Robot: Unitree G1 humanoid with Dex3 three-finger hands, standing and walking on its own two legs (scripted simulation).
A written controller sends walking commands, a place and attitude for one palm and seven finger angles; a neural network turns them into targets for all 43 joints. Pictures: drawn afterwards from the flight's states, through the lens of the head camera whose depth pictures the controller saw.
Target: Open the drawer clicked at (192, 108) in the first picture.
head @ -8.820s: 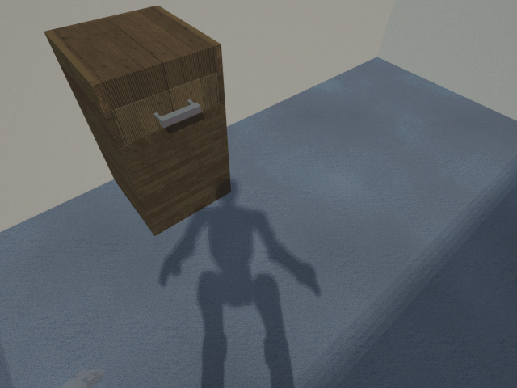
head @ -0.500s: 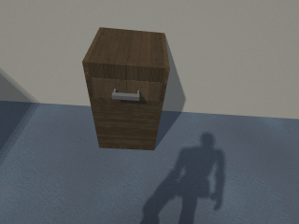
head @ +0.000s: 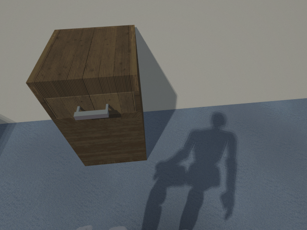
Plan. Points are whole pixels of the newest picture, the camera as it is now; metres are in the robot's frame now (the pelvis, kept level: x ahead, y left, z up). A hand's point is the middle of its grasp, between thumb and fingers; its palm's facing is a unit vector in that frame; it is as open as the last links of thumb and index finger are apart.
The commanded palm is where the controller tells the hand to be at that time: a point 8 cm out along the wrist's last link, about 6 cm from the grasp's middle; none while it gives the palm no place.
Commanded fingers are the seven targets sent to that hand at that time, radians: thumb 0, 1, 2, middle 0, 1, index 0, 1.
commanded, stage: take the last steps up to it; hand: left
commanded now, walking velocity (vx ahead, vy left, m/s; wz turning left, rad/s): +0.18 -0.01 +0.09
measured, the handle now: (92, 110) +0.62 +0.30 -0.15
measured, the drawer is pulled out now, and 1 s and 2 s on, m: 0.00 0.00 0.00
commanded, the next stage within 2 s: come to a stop and stand still in 0.14 s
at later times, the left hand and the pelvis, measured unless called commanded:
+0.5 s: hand out of the picture +0.04 +0.12 -0.16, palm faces +0.13 -0.98 -0.13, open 7.4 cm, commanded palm none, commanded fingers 0.00 0.90 0.90 -0.20 -0.30 -0.20 -0.30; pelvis +0.11 -0.01 +0.01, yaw +0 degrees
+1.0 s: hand out of the picture +0.14 +0.17 -0.16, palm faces +0.01 -0.98 -0.21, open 7.4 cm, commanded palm none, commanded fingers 0.00 0.90 0.90 -0.20 -0.30 -0.20 -0.30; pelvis +0.09 -0.01 +0.01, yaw -1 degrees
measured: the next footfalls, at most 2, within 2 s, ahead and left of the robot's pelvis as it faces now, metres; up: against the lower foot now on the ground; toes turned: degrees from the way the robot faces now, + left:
left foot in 0.42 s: +0.15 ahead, +0.14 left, +0.00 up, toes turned -13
